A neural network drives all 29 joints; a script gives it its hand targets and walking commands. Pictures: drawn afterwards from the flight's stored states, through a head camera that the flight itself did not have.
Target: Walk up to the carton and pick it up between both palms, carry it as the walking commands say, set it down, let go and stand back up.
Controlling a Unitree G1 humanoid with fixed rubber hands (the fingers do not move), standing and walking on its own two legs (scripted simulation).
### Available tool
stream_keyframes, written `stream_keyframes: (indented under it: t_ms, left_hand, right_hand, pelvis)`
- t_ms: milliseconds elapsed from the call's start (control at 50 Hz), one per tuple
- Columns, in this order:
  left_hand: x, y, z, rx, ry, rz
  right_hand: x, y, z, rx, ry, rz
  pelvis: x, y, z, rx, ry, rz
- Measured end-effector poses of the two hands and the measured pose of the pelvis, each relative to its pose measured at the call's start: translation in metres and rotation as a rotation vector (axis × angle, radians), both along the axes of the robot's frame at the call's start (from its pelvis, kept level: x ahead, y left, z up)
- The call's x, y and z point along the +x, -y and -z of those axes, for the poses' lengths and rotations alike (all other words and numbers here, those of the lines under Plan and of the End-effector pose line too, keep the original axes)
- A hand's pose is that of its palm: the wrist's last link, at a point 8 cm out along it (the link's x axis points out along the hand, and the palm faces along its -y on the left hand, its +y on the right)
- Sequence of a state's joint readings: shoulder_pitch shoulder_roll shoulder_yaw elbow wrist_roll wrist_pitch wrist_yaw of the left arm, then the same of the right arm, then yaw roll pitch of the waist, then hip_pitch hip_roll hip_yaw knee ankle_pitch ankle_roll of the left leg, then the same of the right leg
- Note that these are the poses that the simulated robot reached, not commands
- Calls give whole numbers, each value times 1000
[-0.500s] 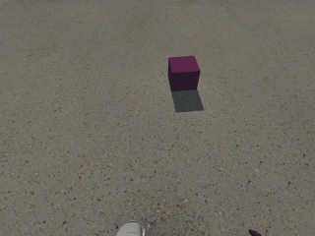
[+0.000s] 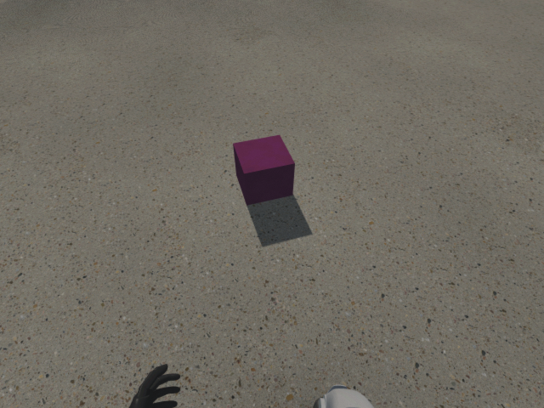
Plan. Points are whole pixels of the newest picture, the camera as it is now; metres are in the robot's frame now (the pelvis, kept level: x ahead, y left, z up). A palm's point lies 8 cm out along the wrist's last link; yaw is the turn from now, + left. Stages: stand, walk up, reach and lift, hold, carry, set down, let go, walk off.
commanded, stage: walk up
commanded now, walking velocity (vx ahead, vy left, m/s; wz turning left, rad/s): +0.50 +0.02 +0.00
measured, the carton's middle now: (263, 169) +1.32 -0.03 -0.66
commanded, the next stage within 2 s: none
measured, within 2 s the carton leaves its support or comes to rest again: neither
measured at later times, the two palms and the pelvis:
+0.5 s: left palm out of the picture +0.13 +0.23 -0.14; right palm (379, 270) +0.38 -0.22 -0.11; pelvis +0.23 +0.01 +0.00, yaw +1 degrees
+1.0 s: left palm (162, 196) +0.62 +0.25 -0.11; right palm (371, 298) +0.33 -0.20 -0.14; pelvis +0.46 +0.02 +0.00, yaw +1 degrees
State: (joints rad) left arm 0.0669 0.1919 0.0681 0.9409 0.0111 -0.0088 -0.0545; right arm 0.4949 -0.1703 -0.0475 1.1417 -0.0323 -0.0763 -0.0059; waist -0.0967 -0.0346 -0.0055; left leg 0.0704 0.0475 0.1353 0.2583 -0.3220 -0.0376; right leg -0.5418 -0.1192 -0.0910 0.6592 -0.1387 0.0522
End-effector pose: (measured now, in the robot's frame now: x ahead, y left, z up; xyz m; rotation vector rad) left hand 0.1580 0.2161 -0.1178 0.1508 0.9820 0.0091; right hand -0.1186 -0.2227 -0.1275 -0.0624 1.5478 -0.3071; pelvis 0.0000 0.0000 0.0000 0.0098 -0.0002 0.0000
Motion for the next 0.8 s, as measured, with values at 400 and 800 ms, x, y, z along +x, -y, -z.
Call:
stream_keyframes:
  t_ms: [400, 800]
  left_hand:
    - [-41, 0, 17, 70, -434, -304]
    - [264, -91, 22, 69, -214, -114]
  right_hand:
    - [407, 35, -4, 9, 395, -309]
    - [474, -53, 3, 3, 229, -143]
  pelvis:
    - [181, 18, -3, -6, 22, -16]
    - [359, -57, -1, 5, -4, -12]
